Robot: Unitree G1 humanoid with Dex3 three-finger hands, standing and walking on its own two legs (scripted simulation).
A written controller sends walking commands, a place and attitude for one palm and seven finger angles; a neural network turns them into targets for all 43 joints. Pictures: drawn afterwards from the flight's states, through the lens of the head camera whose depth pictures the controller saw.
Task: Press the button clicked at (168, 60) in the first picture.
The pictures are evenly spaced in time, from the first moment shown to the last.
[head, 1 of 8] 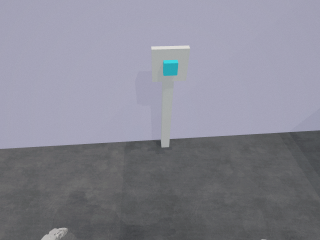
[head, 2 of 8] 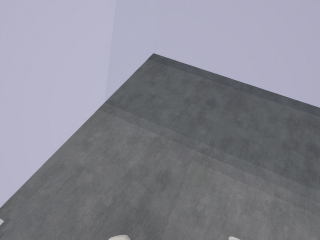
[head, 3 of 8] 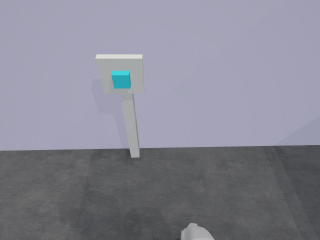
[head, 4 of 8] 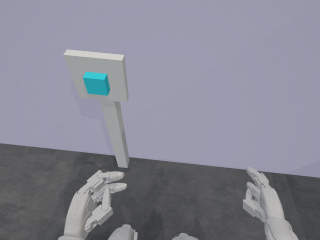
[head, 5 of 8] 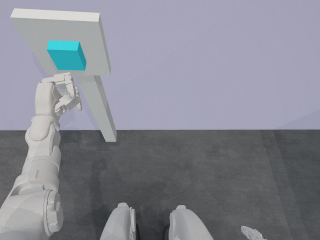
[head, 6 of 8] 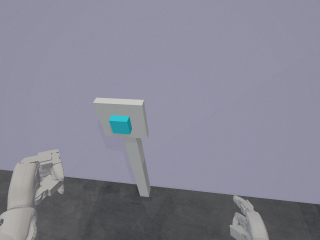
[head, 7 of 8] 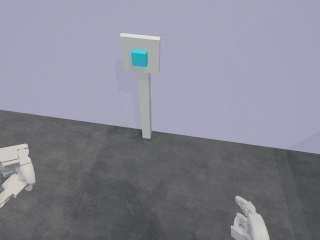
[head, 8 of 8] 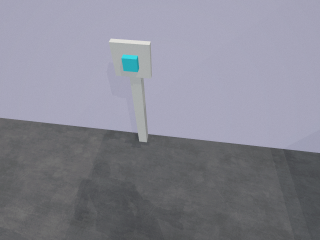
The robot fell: no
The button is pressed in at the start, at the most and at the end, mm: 0 9 0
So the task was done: yes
